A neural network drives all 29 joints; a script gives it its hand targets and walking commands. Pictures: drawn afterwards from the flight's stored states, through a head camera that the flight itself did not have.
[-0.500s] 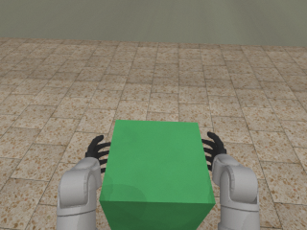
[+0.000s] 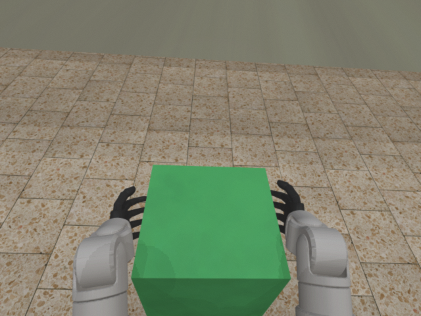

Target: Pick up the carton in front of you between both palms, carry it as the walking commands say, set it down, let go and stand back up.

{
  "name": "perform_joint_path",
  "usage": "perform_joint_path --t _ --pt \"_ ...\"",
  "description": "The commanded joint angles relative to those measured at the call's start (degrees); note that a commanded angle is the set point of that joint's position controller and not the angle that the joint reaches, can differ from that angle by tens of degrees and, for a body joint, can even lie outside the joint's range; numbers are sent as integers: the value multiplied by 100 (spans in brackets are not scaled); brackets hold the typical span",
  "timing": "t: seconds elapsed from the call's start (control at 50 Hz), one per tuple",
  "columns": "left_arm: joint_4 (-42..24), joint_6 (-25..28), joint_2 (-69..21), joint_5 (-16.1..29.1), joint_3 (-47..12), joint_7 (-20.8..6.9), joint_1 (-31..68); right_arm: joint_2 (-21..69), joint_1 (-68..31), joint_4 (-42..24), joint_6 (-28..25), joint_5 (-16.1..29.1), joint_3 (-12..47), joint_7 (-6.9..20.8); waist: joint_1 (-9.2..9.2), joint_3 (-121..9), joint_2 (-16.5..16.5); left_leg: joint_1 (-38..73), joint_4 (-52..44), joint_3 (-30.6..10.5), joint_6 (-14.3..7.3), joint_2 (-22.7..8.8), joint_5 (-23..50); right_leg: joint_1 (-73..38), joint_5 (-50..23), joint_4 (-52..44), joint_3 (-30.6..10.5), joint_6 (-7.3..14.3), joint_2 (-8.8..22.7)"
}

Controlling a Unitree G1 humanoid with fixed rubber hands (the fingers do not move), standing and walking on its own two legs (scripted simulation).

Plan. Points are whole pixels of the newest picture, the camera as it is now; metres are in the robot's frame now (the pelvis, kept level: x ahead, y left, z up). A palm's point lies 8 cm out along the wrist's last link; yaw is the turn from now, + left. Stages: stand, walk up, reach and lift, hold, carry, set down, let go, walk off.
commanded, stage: carry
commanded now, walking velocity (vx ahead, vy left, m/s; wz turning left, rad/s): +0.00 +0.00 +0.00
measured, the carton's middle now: (206, 248) +0.25 +0.00 -0.01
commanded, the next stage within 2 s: none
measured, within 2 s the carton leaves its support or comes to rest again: neither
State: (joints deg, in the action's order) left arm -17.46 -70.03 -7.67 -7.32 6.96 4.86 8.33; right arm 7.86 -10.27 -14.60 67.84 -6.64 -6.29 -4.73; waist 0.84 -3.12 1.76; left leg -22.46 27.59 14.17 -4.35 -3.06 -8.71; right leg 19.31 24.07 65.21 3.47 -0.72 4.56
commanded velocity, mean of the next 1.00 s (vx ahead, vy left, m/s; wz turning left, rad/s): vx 0.00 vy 0.00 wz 0.00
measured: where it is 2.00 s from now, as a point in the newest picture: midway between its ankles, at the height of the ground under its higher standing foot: outside the picture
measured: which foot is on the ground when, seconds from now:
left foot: down 0.00-1.00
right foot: up 0.00-0.26, down 0.28-1.00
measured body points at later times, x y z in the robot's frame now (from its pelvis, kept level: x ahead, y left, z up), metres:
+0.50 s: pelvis +0.22 -0.02 +0.00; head +0.21 -0.03 +0.45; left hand +0.49 +0.14 +0.08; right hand +0.50 -0.16 +0.08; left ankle +0.09 +0.09 -0.73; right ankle +0.26 -0.10 -0.73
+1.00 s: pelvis +0.21 +0.00 -0.01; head +0.19 +0.00 +0.44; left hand +0.47 +0.17 +0.07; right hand +0.50 -0.13 +0.07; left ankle +0.09 +0.09 -0.73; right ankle +0.26 -0.10 -0.73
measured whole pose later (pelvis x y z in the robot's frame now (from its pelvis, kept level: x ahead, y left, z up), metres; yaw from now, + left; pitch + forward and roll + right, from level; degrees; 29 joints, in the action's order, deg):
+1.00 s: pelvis +0.21 +0.00 -0.01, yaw +4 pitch +3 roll -1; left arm -17.5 -69.3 -7.5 -7.0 5.1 4.9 7.8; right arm 7.6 -8.7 -17.3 68.4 -7.3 -6.4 -4.3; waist -0.3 -6.5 -1.1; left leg -5.7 30.0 7.1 -0.2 -2.6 -26.7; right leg 21.6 13.7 33.3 13.0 1.2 4.4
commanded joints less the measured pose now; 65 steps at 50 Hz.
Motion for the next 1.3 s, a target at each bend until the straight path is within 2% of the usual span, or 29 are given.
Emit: perform_joint_path --t 0.0,0.08,0.14,0.2,0.24,0.26,0.28,0.3,0.32,0.34,0.36,0.38,0.42,0.48,0.52,0.6,0.64,0.7,0.74,0.8,1.0,1.14,1.28 --pt "-562 262 -5579 2424 -4395 -1500 2859 5778 -2253 -487 -72 2385 4069 1569 -38 -2014 -669 2663 -1169 -1651 -217 -1595 2850 1238 -473 -226 -151 78 267" --pt "-546 460 -5638 2302 -4447 -1397 2321 5678 -1850 -571 -190 2378 4102 1634 -61 -1897 -1007 2499 -1128 -787 -213 -1297 3573 896 -766 -1875 305 -42 -44" --pt "-810 478 -5524 2318 -4518 -1357 2320 5505 -1709 -716 -217 2350 4103 1649 -43 -1727 -1251 2404 -994 -432 -162 -1178 3925 639 -1469 -2899 555 -44 -212" --pt "-1120 374 -5233 2430 -4509 -1371 2500 5246 -1759 -950 -163 2316 4083 1575 -11 -1641 -1159 2244 -686 -278 -62 -1061 3273 120 -2264 -3560 764 -41 -274" --pt "-1098 249 -4996 2452 -4428 -1401 2428 5027 -1765 -956 -65 2224 4038 1511 -71 -1502 -806 1902 -177 -182 226 -858 2403 -669 -3300 -4627 875 -73 -229" --pt "-1063 167 -4870 2439 -4376 -1423 2406 4911 -1758 -902 -5 2154 4005 1483 -79 -1502 -672 1517 4 -264 392 -803 1780 -1285 -3770 -4705 669 -57 72" --pt "-1009 81 -4695 2435 -4307 -1444 2440 4769 -1732 -834 66 2093 3970 1457 -72 -1695 -86 957 387 -319 593 -628 569 -2049 -5765 -4233 20 48 812" --pt "-690 43 -4630 2366 -4201 -1463 2362 4707 -1843 -853 175 2132 4009 1423 -68 -1986 464 520 495 -664 678 -375 -738 -2776 -6920 -3856 -505 629 1347" --pt "-463 49 -4650 2337 -4093 -1477 2161 4639 -1918 -873 260 2179 4051 1418 -107 -2074 865 416 512 -737 713 -299 -1433 -2739 -6638 -3997 -846 907 1515" --pt "-358 43 -4734 2302 -4030 -1485 2139 4712 -2040 -793 292 2216 4098 1429 -98 -2041 856 488 380 -807 719 -266 -1553 -2590 -6273 -4156 -833 946 1453" --pt "-280 39 -4851 2277 -3988 -1489 2189 4830 -2107 -691 293 2249 4126 1449 -77 -2012 735 630 -20 -833 701 -239 -1529 -2509 -6066 -4182 -680 881 1311" --pt "-218 52 -4959 2253 -3958 -1494 2199 4947 -2159 -634 279 2279 4141 1471 -64 -1994 664 874 -547 -833 688 -247 -1135 -2382 -5798 -4123 -456 746 1124" --pt "-257 98 -5141 2294 -3970 -1508 2423 5148 -2367 -616 229 2347 4187 1503 -89 -2012 426 1201 -677 -845 685 -359 -134 -2250 -5460 -3842 -95 506 826" --pt "-369 142 -5224 2331 -4006 -1476 2564 5243 -2402 -630 179 2400 4190 1509 -103 -2188 15 1512 -127 -843 683 -497 1403 -1937 -5685 -3465 72 476 690" --pt "-447 150 -5230 2345 -4057 -1454 2592 5264 -2295 -596 148 2371 4148 1499 -95 -2271 -120 1441 46 -859 687 -507 1717 -1935 -5838 -3340 126 500 667" --pt "-563 154 -5239 2400 -4170 -1450 2656 5279 -2196 -607 120 2303 4091 1479 -92 -2188 -106 1332 -39 -874 691 -446 1531 -1911 -5901 -3293 159 520 654" --pt "-582 148 -5214 2416 -4197 -1454 2649 5255 -2149 -600 121 2277 4064 1474 -92 -2096 -167 1463 -99 -896 658 -474 1843 -1708 -5537 -3243 212 483 606" --pt "-583 135 -5172 2416 -4216 -1457 2626 5214 -2074 -564 127 2241 4028 1476 -89 -1967 -411 1764 24 -949 593 -638 2850 -1212 -4546 -3155 376 376 480" --pt "-585 127 -5156 2420 -4228 -1463 2651 5203 -2078 -558 129 2228 4014 1481 -86 -1854 -489 1774 79 -965 548 -703 3187 -1048 -4069 -3136 456 310 412" --pt "-583 117 -5151 2433 -4240 -1473 2714 5191 -2147 -585 137 2233 4012 1491 -83 -1728 -476 1652 70 -969 498 -718 3060 -1019 -3825 -3125 465 277 417" --pt "-234 210 -5188 2277 -4250 -1512 2614 5229 -2130 -293 44 2161 4089 1561 -84 -1453 -340 1321 -86 -1029 376 -653 1782 -1055 -3489 -3289 375 257 535" --pt "128 684 -5111 2033 -4182 -1537 2680 5206 -2221 104 -435 1923 4065 1581 -90 -1268 -275 1092 -302 -1119 314 -593 790 -1021 -2986 -3524 300 235 569" --pt "501 1231 -4831 1725 -3910 -1536 2545 4945 -2050 520 -971 1531 3744 1536 -102 -1238 -240 943 -398 -1168 268 -559 281 -1024 -2710 -3653 262 226 581"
